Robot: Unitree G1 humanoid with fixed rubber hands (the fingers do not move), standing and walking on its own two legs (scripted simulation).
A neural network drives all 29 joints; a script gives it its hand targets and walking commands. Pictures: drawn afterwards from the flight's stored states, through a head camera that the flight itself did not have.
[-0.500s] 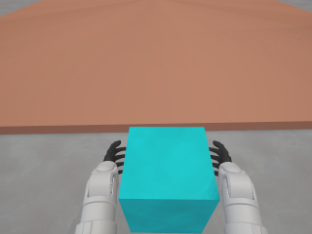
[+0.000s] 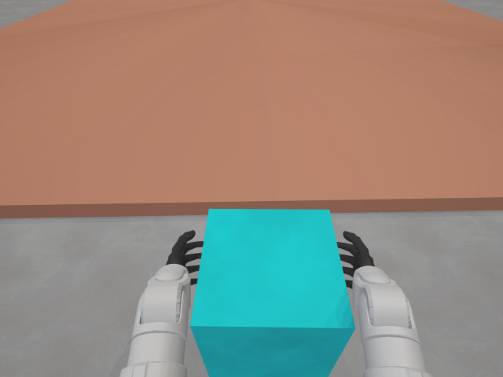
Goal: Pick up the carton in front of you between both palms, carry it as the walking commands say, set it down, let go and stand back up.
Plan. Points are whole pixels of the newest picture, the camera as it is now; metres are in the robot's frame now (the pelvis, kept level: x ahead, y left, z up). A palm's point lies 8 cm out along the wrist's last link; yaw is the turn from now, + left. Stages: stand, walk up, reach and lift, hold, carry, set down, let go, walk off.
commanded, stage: hold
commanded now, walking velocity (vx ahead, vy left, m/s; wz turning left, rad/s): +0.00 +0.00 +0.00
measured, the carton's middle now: (268, 297) +0.29 +0.00 -0.03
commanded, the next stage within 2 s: carry in 0.20 s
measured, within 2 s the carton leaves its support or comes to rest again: neither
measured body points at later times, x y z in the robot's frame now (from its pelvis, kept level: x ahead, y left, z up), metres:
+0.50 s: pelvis +0.05 +0.00 -0.02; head +0.01 +0.00 +0.43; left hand +0.34 +0.15 +0.06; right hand +0.35 -0.15 +0.06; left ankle +0.01 +0.14 -0.75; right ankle +0.01 -0.14 -0.75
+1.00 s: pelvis +0.30 +0.03 -0.02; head +0.31 +0.03 +0.43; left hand +0.58 +0.19 +0.07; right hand +0.60 -0.11 +0.07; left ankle +0.42 +0.12 -0.74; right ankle +0.13 -0.09 -0.75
